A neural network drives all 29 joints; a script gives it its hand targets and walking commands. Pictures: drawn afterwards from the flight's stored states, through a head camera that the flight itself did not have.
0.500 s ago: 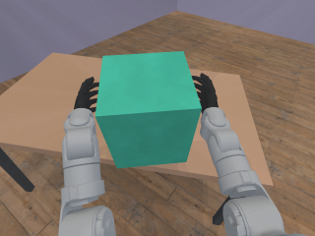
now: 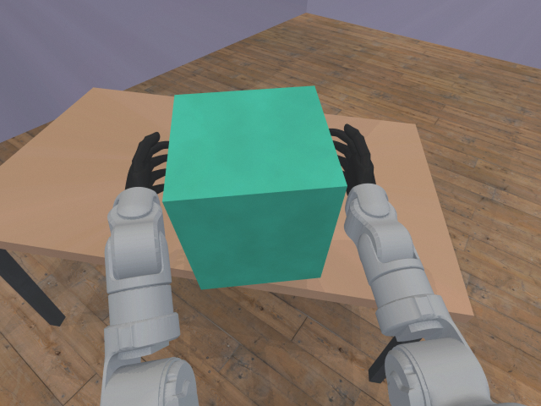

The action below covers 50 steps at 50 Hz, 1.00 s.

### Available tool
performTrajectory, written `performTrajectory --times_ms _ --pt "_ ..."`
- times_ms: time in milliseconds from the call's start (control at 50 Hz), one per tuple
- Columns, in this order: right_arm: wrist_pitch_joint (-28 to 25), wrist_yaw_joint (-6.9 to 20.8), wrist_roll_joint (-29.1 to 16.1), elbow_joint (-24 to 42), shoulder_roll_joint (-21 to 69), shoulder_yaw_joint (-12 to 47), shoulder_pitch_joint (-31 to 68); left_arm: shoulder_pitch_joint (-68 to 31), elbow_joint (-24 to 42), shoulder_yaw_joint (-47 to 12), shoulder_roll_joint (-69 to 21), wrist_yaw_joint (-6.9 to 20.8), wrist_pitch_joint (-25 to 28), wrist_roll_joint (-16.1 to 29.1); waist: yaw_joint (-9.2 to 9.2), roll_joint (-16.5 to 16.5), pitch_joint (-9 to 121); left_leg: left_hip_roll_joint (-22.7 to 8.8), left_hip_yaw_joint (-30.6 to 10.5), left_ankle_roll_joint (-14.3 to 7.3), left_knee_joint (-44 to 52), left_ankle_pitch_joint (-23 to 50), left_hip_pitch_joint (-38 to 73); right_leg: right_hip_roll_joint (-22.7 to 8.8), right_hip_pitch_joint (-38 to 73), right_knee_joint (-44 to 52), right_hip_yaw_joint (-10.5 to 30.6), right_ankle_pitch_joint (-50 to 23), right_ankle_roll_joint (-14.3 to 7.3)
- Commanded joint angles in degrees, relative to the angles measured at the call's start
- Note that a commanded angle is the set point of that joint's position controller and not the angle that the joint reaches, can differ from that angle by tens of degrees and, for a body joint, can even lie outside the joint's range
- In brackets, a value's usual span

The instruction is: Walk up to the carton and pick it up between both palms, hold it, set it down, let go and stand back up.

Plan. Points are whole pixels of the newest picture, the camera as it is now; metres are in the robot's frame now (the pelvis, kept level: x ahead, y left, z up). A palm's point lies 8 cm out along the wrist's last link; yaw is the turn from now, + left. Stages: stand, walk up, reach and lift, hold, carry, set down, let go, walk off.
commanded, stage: hold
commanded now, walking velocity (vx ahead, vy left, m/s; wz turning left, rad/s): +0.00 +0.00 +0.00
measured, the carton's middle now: (254, 194) +0.41 +0.01 +0.11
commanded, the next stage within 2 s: none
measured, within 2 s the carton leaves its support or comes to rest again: neither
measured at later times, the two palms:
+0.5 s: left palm (145, 190) +0.36 +0.16 +0.17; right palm (360, 182) +0.36 -0.14 +0.17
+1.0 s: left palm (146, 190) +0.36 +0.16 +0.17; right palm (359, 181) +0.37 -0.14 +0.17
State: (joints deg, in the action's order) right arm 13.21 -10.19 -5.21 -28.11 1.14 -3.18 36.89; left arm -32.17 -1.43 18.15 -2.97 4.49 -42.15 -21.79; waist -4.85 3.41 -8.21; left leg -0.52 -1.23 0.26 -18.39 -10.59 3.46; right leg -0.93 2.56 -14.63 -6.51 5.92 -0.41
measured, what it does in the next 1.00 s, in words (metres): stands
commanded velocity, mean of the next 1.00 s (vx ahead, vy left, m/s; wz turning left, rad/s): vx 0.00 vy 0.00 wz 0.00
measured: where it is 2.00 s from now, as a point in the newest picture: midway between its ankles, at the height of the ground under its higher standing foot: outside the picture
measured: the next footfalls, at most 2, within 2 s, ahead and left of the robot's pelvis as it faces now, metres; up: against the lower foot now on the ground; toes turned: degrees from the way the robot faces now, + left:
none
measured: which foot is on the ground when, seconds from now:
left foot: down 0.00-1.00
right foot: down 0.00-1.00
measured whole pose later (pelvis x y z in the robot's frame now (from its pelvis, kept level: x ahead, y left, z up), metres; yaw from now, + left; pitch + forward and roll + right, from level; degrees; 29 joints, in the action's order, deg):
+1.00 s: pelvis +0.01 +0.00 +0.00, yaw +0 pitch -11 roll -1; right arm 12.5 -10.2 -6.1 -28.4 1.1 -2.7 35.7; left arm -30.7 -1.1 17.5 -3.2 4.2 -42.0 -21.9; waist -5.3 3.6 -7.4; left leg -0.8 -1.3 0.4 -18.9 -11.4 3.5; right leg -0.6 2.9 -14.6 -6.6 6.5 -0.4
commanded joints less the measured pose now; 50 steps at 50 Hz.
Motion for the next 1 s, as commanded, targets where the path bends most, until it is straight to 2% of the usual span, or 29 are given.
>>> performTrajectory --times_ms 0,40,60,100,140,160,240,260,300,320,340,380,400,460,480,620,640,700,740,760,800,860,880,900,920,960,980 --pt "-3.85 8.11 -2.2 14.36 23.44 17.7 35.58 -35.64 6.25 -24.75 -22.6 7.76 4.25 10.28 -1.85 -4.63 24.73 1.59 3.67 1.28 2.78 13.42 -2.99 2.99 11.38 -0.55 -1.45 -4.53 1.35" --pt "-4.0 7.83 -2.53 14.73 23.64 18.54 33.8 -34.18 6.98 -25.2 -22.6 7.92 4.34 10.23 -1.92 -4.82 25.6 2.1 3.88 1.5 1.95 15.71 -2.0 2.84 12.47 -0.78 -1.17 -7.45 1.62" --pt "-4.05 7.64 -3.1 15.15 23.48 18.67 35.2 -33.83 5.8 -24.06 -21.92 8.06 4.34 9.9 -1.08 -4.72 25.97 2.17 3.92 1.21 1.51 15.78 -2.63 2.68 12.99 -0.7 -1.22 -7.6 1.79" --pt "-3.89 7.37 -3.47 15.06 24.03 19.41 35.78 -33.97 5.73 -23.63 -21.0 7.96 4.48 9.22 -0.61 -4.76 25.77 2.3 4.22 0.99 2.16 14.41 -3.68 2.52 13.77 -1.02 -0.98 -7.56 2.1" --pt "-3.78 7.1 -3.89 15.5 24.6 20.23 34.11 -32.86 7.49 -23.92 -21.21 8.02 4.46 9.01 -0.45 -4.42 26.07 2.51 4.1 0.83 1.74 15.81 -3.36 2.53 14.77 -1.0 -0.98 -9.87 2.31" --pt "-3.74 6.93 -3.92 15.34 24.97 20.48 33.87 -33.8 7.71 -23.88 -21.11 8.11 4.46 9.18 -0.94 -4.7 25.85 2.73 4.1 0.83 1.54 16.62 -3.11 2.33 15.1 -1.23 -0.42 -11.45 2.38" --pt "-3.76 7.01 -3.92 15.34 24.58 20.45 34.94 -34.44 7.07 -24.04 -21.26 7.88 4.77 9.17 -0.22 -4.95 24.39 2.66 3.98 0.76 1.86 14.89 -3.51 2.36 13.12 -1.11 -0.95 -8.56 2.12" --pt "-4.06 7.03 -3.65 16.09 25.03 20.48 35.49 -34.65 6.6 -23.67 -20.78 7.9 4.95 9.28 -0.19 -4.19 24.89 2.81 4.35 0.71 1.88 14.39 -3.76 2.28 13.18 -1.02 -0.86 -8.87 2.33" --pt "-4.14 7.08 -4.04 16.91 24.95 20.52 36.13 -34.62 6.34 -24.66 -21.69 7.85 5.03 9.65 -0.5 -4.72 24.11 2.55 3.99 0.55 2.31 13.99 -4.73 2.36 13.35 -1.04 -0.94 -8.71 2.23" --pt "-3.97 7.09 -3.88 15.94 24.69 20.39 36.71 -35.04 5.44 -23.63 -20.97 7.89 4.99 9.34 -0.08 -4.8 23.55 2.67 4.19 0.36 2.42 12.89 -5.06 2.22 13.66 -0.78 -0.61 -7.81 2.1" --pt "-3.65 7.16 -3.42 14.79 24.37 19.67 35.61 -35.08 5.59 -23.96 -21.03 7.93 4.8 9.46 -0.91 -4.77 22.48 2.42 4.07 0.53 2.74 11.9 -5.31 2.34 13.15 -0.76 -0.67 -7.09 1.99" --pt "-3.47 7.19 -2.72 14.42 24.53 19.15 35.58 -35.22 5.2 -23.77 -21.35 8.2 4.66 9.55 -1.12 -4.09 23.43 2.73 4.29 0.28 3.18 9.44 -5.45 2.25 12.96 -0.53 -0.74 -5.26 1.93" --pt "-3.44 7.29 -2.65 14.83 24.99 19.02 36.03 -35.29 4.94 -23.61 -21.34 8.31 4.71 9.7 -0.63 -3.62 23.64 2.6 4.17 -0.36 3.7 8.14 -6.12 2.12 12.99 -0.35 -0.7 -4.44 2.09" --pt "-3.23 7.68 -1.71 12.89 25.14 17.17 36.49 -37.06 2.77 -22.3 -21.23 8.35 4.97 9.82 -0.98 -3.29 22.41 2.5 4.33 -0.33 4.6 5.65 -7.52 2.1 12.79 -0.22 -0.73 -2.64 2.12" --pt "-3.24 7.69 -1.39 12.6 24.68 17.4 36.99 -36.67 1.66 -21.42 -20.91 8.5 4.89 9.3 -0.17 -3.21 22.02 2.62 4.41 -0.5 4.73 5.67 -7.84 2.0 13.07 -0.15 -0.68 -2.71 2.03" --pt "-4.11 7.2 -3.62 16.09 25.09 19.9 37.82 -36.97 6.44 -24.71 -22.38 7.71 5.4 10.92 -1.38 -3.71 29.47 2.69 4.06 0.75 1.48 15.82 -2.64 3.08 13.85 -1.24 -1.26 -9.6 2.26" --pt "-3.87 7.12 -3.19 15.57 24.77 19.42 37.49 -36.84 4.39 -24.48 -22.33 7.78 5.15 10.65 -1.38 -3.68 27.37 2.63 3.87 1.23 1.95 14.72 -3.16 2.83 13.06 -0.88 -0.89 -8.19 2.18" --pt "-3.25 7.19 -2.74 12.11 24.33 18.23 33.71 -34.58 4.78 -23.73 -21.81 8.18 4.42 9.26 -1.33 -5.06 23.27 2.51 3.93 1.27 2.5 12.87 -4.22 2.48 12.57 -0.37 -1.07 -6.13 2.04" --pt "-3.29 7.36 -2.99 12.71 23.83 17.96 33.9 -33.87 4.99 -23.17 -21.64 8.36 4.06 8.79 -1.47 -5.83 23.58 2.17 4.15 1.2 2.94 11.99 -4.03 2.49 12.78 -0.27 -1.3 -4.78 1.94" --pt "-3.51 7.56 -3.49 13.58 23.42 18.28 34.44 -34.19 6.68 -24.23 -21.77 8.16 4.17 9.02 -0.97 -6.32 24.38 2.11 3.89 1.34 2.86 13.17 -3.9 2.61 12.47 -0.69 -1.38 -5.11 1.89" --pt "-3.87 7.63 -3.6 14.58 23.73 18.21 35.57 -34.95 6.71 -24.91 -22.39 7.7 4.36 9.68 -1.24 -6.96 24.54 2.11 3.98 1.5 2.18 14.84 -3.31 2.65 11.63 -0.56 -1.3 -5.43 1.57" --pt "-3.86 7.78 -3.53 14.08 24.3 18.89 35.12 -34.59 6.67 -24.42 -21.82 7.58 4.57 9.85 -0.87 -5.09 24.13 2.25 3.96 1.02 2.21 14.39 -4.12 2.66 12.28 -0.56 -1.12 -6.47 1.71" --pt "-3.98 7.63 -3.74 15.17 24.02 19.69 34.48 -33.44 7.26 -25.05 -21.92 7.62 4.44 9.67 -1.22 -5.49 24.9 2.46 3.91 1.15 1.91 15.49 -2.89 2.56 13.02 -0.94 -1.06 -8.23 1.82" --pt "-3.89 7.48 -3.88 15.33 24.3 19.65 35.41 -34.33 7.29 -24.51 -22.02 7.61 4.46 9.56 -0.69 -5.79 24.72 2.22 3.89 1.47 1.48 16.17 -3.53 2.76 13.36 -0.92 -1.23 -8.15 1.82" --pt "-3.96 7.34 -4.37 17.09 24.34 20.99 34.56 -33.13 8.99 -25.52 -22.51 7.52 4.45 9.85 -1.25 -5.43 26.41 2.25 3.62 1.56 1.12 18.98 -1.79 2.79 13.91 -0.97 -0.79 -11.01 2.01" --pt "-3.71 7.04 -4.76 16.86 24.33 21.19 34.36 -32.73 7.86 -24.85 -22.05 7.55 4.42 9.73 -0.9 -5.02 24.98 2.29 3.69 1.6 0.91 20.02 -2.13 2.9 13.62 -1.16 -1.03 -11.56 2.02" --pt "-3.85 6.82 -4.76 17.42 23.74 21.19 34.39 -32.43 8.74 -25.16 -22.09 7.74 4.38 9.88 -1.5 -4.85 25.53 2.26 3.63 2.0 0.49 21.18 -1.01 2.98 13.48 -1.17 -1.2 -12.25 2.04"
